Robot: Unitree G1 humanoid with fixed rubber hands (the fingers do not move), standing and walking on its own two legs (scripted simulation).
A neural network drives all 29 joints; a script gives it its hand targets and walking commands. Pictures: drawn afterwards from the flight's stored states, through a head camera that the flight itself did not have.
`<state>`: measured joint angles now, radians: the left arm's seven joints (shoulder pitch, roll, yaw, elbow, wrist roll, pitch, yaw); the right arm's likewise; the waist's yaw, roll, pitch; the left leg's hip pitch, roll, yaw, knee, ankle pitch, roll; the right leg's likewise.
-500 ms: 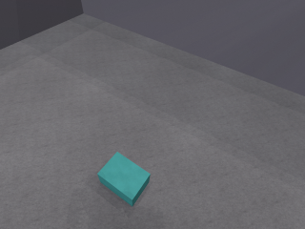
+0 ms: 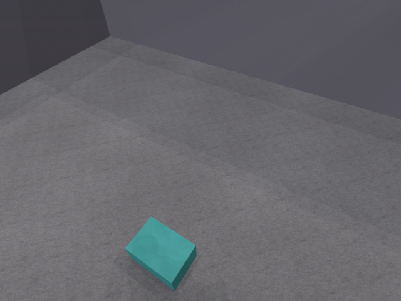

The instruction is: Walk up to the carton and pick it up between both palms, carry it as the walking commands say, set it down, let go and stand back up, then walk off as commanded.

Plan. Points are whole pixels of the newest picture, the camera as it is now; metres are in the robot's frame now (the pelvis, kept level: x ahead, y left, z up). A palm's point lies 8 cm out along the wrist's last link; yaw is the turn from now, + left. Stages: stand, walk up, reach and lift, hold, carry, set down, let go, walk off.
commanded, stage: walk up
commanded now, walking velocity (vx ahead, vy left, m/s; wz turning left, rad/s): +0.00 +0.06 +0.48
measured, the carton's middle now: (162, 252) +0.45 +0.20 -0.70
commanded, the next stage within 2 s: none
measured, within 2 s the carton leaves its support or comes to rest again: neither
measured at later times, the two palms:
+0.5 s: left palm out of the picture -0.05 +0.33 -0.16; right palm out of the picture +0.12 -0.14 -0.11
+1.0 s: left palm out of the picture -0.07 +0.42 -0.15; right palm out of the picture +0.09 -0.07 -0.14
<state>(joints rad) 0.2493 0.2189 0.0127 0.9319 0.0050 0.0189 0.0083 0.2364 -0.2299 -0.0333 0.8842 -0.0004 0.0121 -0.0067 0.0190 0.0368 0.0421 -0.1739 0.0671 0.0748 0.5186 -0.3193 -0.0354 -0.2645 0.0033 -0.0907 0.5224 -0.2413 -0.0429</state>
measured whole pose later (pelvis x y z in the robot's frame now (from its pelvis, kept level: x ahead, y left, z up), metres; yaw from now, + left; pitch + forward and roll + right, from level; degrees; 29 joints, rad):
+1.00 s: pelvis -0.03 +0.15 -0.02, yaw +25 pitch +0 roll -2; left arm 0.18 0.26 0.01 0.88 0.01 0.08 0.02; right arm 0.35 -0.22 -0.05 0.84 0.00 0.04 -0.02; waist 0.01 0.00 0.10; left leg -0.26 -0.03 -0.01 0.72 -0.44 0.07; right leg -0.49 -0.04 -0.10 1.08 -0.50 0.07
